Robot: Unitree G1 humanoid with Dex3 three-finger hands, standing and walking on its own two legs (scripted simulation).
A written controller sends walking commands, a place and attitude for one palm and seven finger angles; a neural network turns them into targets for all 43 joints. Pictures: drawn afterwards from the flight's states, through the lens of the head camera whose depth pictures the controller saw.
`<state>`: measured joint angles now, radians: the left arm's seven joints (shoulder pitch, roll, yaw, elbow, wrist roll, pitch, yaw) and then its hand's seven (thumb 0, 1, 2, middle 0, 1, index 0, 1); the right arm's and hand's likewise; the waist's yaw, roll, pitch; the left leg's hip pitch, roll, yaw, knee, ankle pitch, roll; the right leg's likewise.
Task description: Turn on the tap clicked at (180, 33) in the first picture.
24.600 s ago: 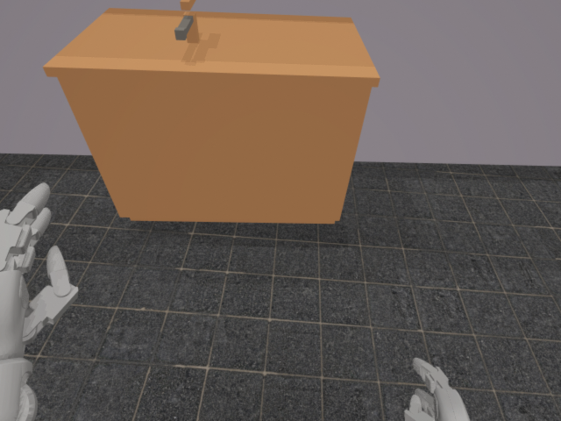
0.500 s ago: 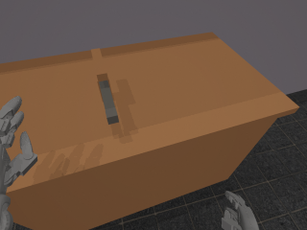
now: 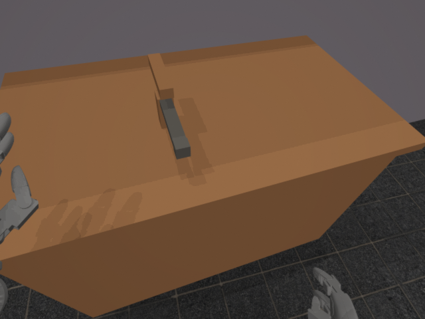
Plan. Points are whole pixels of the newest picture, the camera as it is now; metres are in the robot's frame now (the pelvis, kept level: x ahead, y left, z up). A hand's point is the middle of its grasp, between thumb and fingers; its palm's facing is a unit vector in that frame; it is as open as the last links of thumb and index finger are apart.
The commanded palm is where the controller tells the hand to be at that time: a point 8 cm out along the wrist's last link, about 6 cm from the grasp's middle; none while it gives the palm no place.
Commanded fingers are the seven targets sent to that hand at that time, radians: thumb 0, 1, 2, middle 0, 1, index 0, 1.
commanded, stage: come to a stop and stand still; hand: left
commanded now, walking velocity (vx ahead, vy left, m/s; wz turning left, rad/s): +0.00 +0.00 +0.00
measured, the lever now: (181, 148) +0.39 +0.10 +0.10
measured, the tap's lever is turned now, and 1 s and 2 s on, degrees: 0 0 0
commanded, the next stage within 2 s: look again from close up in 0.66 s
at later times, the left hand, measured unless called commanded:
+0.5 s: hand out of the picture +0.23 +0.32 +0.18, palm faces +0.41 -0.84 -0.35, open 7.4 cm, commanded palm +0.17 +0.35 +0.18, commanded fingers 0.00 0.90 0.90 -0.20 -0.30 -0.20 -0.30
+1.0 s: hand (6, 200) +0.22 +0.30 +0.17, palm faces +0.43 -0.83 -0.36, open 7.4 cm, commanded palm +0.16 +0.33 +0.18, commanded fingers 0.00 0.90 0.90 -0.20 -0.30 -0.20 -0.30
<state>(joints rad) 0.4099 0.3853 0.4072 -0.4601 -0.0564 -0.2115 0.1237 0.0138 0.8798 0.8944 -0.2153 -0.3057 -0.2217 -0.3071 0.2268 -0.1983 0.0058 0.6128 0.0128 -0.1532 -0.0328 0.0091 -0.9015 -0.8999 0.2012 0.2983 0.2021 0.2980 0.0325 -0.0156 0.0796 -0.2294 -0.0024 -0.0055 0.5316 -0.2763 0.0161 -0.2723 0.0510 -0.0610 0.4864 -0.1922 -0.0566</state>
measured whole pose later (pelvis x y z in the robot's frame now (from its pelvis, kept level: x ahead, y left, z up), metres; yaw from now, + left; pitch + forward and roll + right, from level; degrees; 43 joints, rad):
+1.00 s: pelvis +0.01 +0.05 +0.01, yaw +2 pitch -2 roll -2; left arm 0.42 0.35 0.35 -0.47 -0.03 -0.21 0.12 0.01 0.89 0.90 -0.21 -0.30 -0.21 -0.31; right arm 0.19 -0.19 0.01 0.56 0.02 -0.09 -0.02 0.01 -0.90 -0.90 0.20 0.30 0.20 0.30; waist 0.03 -0.01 0.07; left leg -0.17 -0.06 -0.01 0.47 -0.26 0.07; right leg -0.19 -0.01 -0.06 0.40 -0.17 0.01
